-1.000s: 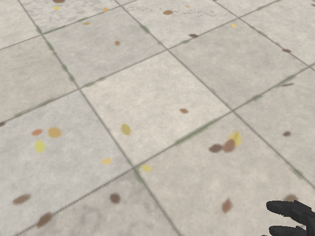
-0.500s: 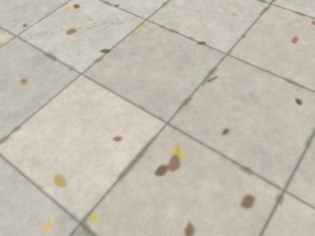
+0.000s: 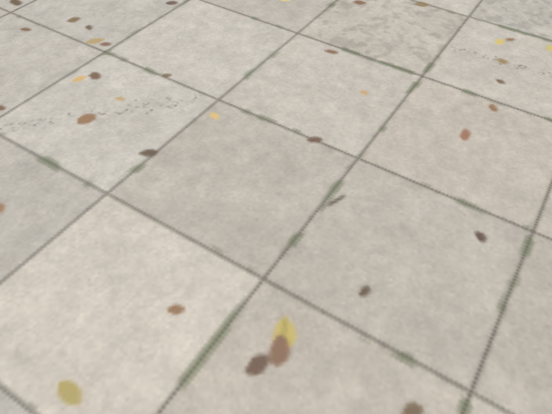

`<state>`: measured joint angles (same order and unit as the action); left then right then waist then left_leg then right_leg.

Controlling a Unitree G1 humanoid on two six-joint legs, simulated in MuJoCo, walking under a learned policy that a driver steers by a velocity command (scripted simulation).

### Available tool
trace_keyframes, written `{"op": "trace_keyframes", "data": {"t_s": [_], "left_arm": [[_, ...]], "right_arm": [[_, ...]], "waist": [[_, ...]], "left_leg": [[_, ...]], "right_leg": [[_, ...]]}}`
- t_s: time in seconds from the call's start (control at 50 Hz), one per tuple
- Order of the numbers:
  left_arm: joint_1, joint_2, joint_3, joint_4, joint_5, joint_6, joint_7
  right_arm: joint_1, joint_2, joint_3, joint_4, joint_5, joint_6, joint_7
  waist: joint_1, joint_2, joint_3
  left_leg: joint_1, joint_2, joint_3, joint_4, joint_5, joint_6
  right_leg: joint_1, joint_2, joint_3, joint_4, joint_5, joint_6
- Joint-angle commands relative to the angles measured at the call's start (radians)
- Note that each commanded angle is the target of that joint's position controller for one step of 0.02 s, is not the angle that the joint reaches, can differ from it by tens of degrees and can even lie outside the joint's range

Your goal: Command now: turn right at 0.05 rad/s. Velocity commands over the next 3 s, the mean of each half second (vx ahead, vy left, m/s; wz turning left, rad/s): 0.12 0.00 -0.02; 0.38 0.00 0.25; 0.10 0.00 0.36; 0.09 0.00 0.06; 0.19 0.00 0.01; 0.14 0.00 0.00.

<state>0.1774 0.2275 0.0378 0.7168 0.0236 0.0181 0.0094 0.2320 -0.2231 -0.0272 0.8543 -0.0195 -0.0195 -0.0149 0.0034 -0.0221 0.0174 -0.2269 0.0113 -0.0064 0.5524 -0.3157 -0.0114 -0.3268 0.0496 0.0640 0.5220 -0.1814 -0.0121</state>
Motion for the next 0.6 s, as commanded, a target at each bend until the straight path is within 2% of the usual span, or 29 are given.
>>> {"op": "trace_keyframes", "data": {"t_s": [0.02, 0.12, 0.22, 0.24, 0.28, 0.3, 0.32, 0.34, 0.36, 0.4, 0.42, 0.44, 0.46, 0.48, 0.5, 0.52, 0.54, 0.56, 0.58, 0.6], "left_arm": [[-0.033, 0.098, 0.032, -0.055, -0.004, -0.019, 0.005], [-0.022, 0.089, 0.035, -0.025, -0.009, -0.023, 0.008], [-0.009, 0.096, 0.038, 0.008, -0.013, -0.017, 0.018], [0.009, 0.088, 0.037, 0.025, -0.014, -0.014, 0.020], [0.011, 0.100, 0.043, 0.038, -0.024, -0.013, 0.022], [-0.006, 0.100, 0.044, 0.031, -0.029, -0.021, 0.021], [-0.036, 0.096, 0.043, 0.017, -0.038, -0.038, 0.018], [-0.072, 0.089, 0.040, 0.003, -0.048, -0.059, 0.013], [-0.096, 0.087, 0.038, -0.004, -0.051, -0.078, 0.007], [-0.078, 0.084, 0.039, 0.007, -0.051, -0.103, -0.009], [-0.029, 0.081, 0.041, 0.032, -0.053, -0.109, -0.016], [0.058, 0.093, 0.052, 0.076, -0.051, -0.110, -0.018], [0.164, 0.132, 0.073, 0.115, -0.048, -0.107, -0.016], [0.290, 0.231, 0.102, 0.140, -0.043, -0.109, -0.011], [0.369, 0.253, 0.101, 0.149, -0.040, -0.114, -0.022], [0.293, 0.178, 0.073, 0.136, -0.030, -0.121, -0.023], [0.227, 0.141, 0.061, 0.115, -0.028, -0.125, -0.022], [0.191, 0.132, 0.055, 0.106, -0.028, -0.125, -0.023], [0.171, 0.117, 0.045, 0.103, -0.028, -0.123, -0.025], [0.175, 0.101, 0.037, 0.108, -0.024, -0.117, -0.025]], "right_arm": [[-0.030, -0.137, -0.026, -0.056, 0.009, -0.023, -0.011], [-0.011, -0.123, -0.021, -0.040, 0.011, -0.016, -0.012], [-0.017, -0.113, -0.016, -0.016, 0.013, -0.014, -0.003], [0.002, -0.109, -0.015, 0.000, 0.014, -0.012, -0.002], [0.013, -0.145, -0.027, 0.013, 0.026, -0.006, -0.003], [0.029, -0.164, -0.033, 0.015, 0.032, -0.006, -0.007], [0.048, -0.189, -0.040, 0.018, 0.037, -0.012, -0.010], [0.047, -0.215, -0.049, 0.021, 0.041, -0.020, -0.014], [0.052, -0.218, -0.053, 0.025, 0.041, -0.029, -0.016], [0.039, -0.210, -0.054, 0.027, 0.044, -0.042, -0.009], [0.006, -0.207, -0.054, 0.022, 0.053, -0.040, -0.003], [-0.022, -0.199, -0.053, 0.017, 0.055, -0.037, 0.002], [-0.046, -0.177, -0.046, 0.010, 0.048, -0.041, 0.003], [-0.072, -0.111, -0.027, -0.023, 0.042, -0.051, 0.004], [-0.078, -0.115, -0.026, -0.049, 0.040, -0.069, 0.000], [-0.069, -0.165, -0.043, -0.044, 0.062, -0.078, 0.005], [-0.057, -0.164, -0.042, -0.032, 0.073, -0.085, 0.015], [-0.063, -0.157, -0.043, -0.026, 0.066, -0.089, 0.019], [-0.078, -0.157, -0.047, -0.026, 0.054, -0.089, 0.022], [-0.079, -0.147, -0.048, -0.024, 0.048, -0.084, 0.029]], "waist": [[0.001, 0.065, -0.007], [-0.013, 0.014, -0.044], [-0.012, 0.007, -0.051], [-0.014, 0.016, -0.070], [-0.019, 0.078, -0.009], [-0.030, 0.123, 0.043], [-0.042, 0.163, 0.096], [-0.047, 0.186, 0.153], [-0.054, 0.179, 0.176], [-0.035, 0.173, 0.150], [-0.001, 0.165, 0.123], [0.039, 0.157, 0.078], [0.087, 0.123, 0.020], [0.121, -0.116, -0.034], [0.141, -0.263, -0.085], [0.091, -0.145, -0.026], [0.061, -0.088, 0.014], [0.047, -0.042, 0.032], [0.038, -0.029, 0.048], [0.030, -0.045, 0.040]], "left_leg": [[-0.098, 0.078, -0.090, -0.161, -0.014, 0.041], [-0.047, 0.059, -0.066, -0.124, 0.092, 0.046], [-0.031, 0.045, -0.049, -0.117, 0.147, 0.042], [-0.024, 0.040, -0.045, -0.135, 0.053, 0.046], [-0.051, 0.061, -0.099, -0.189, -0.239, 0.097], [-0.039, 0.117, -0.186, -0.243, -0.372, 0.143], [-0.008, 0.207, -0.305, -0.317, -0.461, 0.196], [0.006, 0.290, -0.406, -0.357, -0.466, 0.241], [0.021, 0.323, -0.443, -0.365, -0.400, 0.261], [0.075, 0.306, -0.379, -0.330, -0.222, 0.244], [0.033, 0.264, -0.303, -0.304, -0.148, 0.215], [-0.051, 0.206, -0.224, -0.256, -0.054, 0.180], [-0.131, 0.145, -0.142, -0.133, 0.088, 0.138], [-0.304, 0.002, 0.019, 0.208, 0.120, 0.054], [-0.471, -0.067, -0.023, 0.480, -0.200, 0.023], [-0.565, -0.007, -0.095, 0.617, -0.221, 0.047], [-0.584, 0.038, -0.101, 0.639, -0.131, 0.075], [-0.591, 0.072, -0.085, 0.613, -0.043, 0.087], [-0.580, 0.100, -0.074, 0.568, 0.025, 0.087], [-0.544, 0.113, -0.059, 0.537, 0.070, 0.079]], "right_leg": [[0.098, -0.057, 0.063, -0.048, 0.028, -0.027], [0.122, -0.064, 0.070, -0.036, 0.144, -0.021], [0.153, -0.073, 0.077, -0.029, 0.207, -0.024], [0.164, -0.059, 0.061, -0.025, 0.118, -0.024], [0.080, -0.001, -0.002, 0.037, -0.212, -0.027], [-0.018, 0.014, -0.033, 0.088, -0.295, -0.024], [-0.114, 0.014, -0.071, 0.157, -0.275, -0.022], [-0.185, -0.021, -0.076, 0.192, -0.236, -0.028], [-0.220, -0.054, -0.056, 0.208, -0.223, -0.038], [-0.192, -0.074, -0.064, 0.132, -0.240, -0.057], [-0.059, -0.059, -0.091, 0.025, -0.178, -0.064], [0.140, -0.024, -0.112, -0.033, -0.079, -0.063], [0.316, -0.033, -0.064, -0.039, -0.034, -0.074], [0.480, -0.216, 0.263, -0.175, -0.150, -0.169], [0.581, -0.391, 0.628, -0.318, -0.176, -0.289], [0.545, -0.413, 0.595, -0.310, -0.191, -0.290], [0.503, -0.376, 0.482, -0.313, -0.170, -0.257], [0.469, -0.342, 0.391, -0.334, -0.134, -0.228], [0.441, -0.314, 0.312, -0.352, -0.041, -0.204], [0.416, -0.283, 0.245, -0.365, 0.039, -0.186]]}}
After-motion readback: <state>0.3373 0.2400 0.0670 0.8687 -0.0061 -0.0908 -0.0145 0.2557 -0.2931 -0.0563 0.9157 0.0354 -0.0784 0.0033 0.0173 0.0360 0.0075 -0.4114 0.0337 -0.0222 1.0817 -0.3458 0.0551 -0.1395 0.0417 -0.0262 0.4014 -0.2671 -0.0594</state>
